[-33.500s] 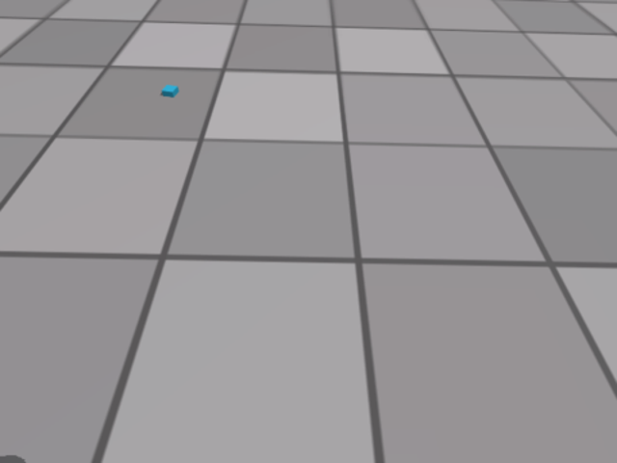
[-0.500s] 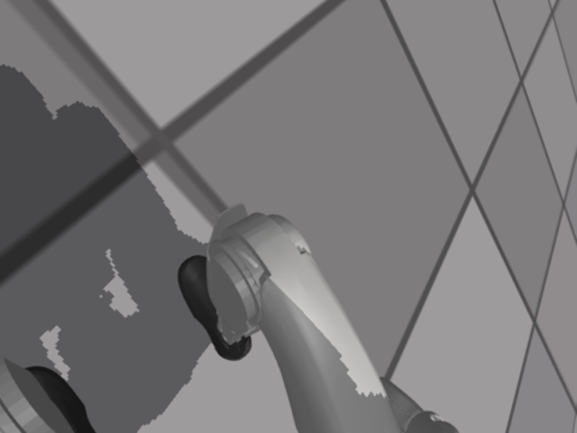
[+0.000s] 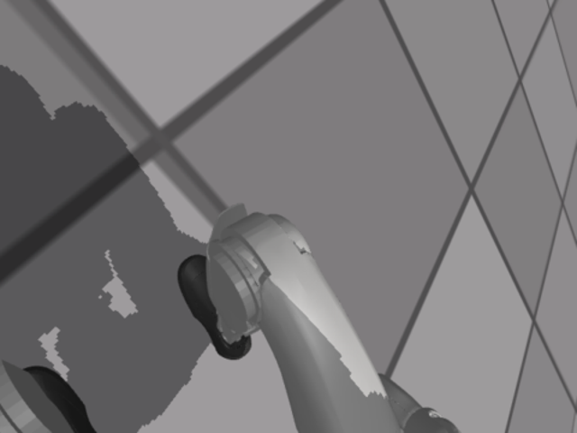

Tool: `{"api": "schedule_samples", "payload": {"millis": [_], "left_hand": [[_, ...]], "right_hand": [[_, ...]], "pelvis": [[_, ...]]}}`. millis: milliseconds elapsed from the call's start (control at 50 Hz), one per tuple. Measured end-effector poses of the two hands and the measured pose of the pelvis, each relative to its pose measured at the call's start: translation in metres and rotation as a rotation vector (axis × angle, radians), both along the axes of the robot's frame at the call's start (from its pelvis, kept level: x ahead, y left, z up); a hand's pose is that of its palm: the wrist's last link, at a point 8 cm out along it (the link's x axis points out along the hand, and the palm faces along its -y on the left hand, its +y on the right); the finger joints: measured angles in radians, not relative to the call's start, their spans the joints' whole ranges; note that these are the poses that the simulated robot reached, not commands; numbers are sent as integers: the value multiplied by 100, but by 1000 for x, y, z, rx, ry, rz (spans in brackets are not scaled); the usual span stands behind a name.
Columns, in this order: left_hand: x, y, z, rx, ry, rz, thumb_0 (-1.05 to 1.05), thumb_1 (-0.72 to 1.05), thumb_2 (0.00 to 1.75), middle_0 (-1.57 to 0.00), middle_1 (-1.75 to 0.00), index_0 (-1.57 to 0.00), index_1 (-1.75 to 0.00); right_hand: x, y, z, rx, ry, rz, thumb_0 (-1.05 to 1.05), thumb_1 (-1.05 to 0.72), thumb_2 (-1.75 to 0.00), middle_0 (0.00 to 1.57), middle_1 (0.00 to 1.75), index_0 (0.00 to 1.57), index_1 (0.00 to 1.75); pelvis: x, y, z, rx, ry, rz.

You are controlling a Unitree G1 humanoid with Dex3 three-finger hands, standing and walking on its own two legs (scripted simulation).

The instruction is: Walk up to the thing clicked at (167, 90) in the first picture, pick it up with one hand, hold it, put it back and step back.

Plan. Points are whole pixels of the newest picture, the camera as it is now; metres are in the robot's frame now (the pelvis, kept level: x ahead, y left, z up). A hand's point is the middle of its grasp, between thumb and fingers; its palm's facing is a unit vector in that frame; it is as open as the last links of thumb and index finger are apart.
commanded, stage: close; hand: left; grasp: from above
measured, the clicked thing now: out of the picture +0.52 +0.34 -0.30
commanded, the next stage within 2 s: settle in 0.20 s
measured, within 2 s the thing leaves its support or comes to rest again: leaves its support in 0.60 s
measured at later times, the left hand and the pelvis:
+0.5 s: hand out of the picture +0.52 +0.32 -0.26, palm faces -0.41 -0.20 -0.89, open 9.6 cm; pelvis +0.00 +0.00 +0.00, yaw +0 degrees
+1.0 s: hand out of the picture +0.51 +0.35 -0.18, palm faces -0.42 -0.16 -0.90, open 7.1 cm; pelvis +0.00 +0.00 +0.01, yaw +2 degrees
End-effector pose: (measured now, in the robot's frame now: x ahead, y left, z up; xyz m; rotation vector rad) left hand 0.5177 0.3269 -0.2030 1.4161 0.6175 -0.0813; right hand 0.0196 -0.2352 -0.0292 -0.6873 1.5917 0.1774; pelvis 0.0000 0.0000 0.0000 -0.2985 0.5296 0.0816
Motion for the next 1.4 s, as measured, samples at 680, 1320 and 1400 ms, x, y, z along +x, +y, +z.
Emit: {"api": "schedule_samples", "payload": {"millis": [680,1320,1400], "left_hand": [[3,16,17,4,-16,19,-2,14,36,-67,-43,-89,-49],[6,26,125,40,-43,-8,-5,28,19,-62,-41,-106,-45],[1,27,132,36,-7,4,-5,30,16,-62,-40,-107,-43]], "right_hand": [[6,-5,3,-21,16,-11,-1,-91,-89,20,30,20,30],[30,-33,-11,-47,-99,-100,0,-91,-89,20,30,20,30],[30,-35,-12,-41,-95,-113,0,-91,-89,20,30,20,30]], "pelvis": [[3,-1,4,-1,17,4],[-2,-8,10,58,68,46],[-2,-9,14,66,74,50]]}}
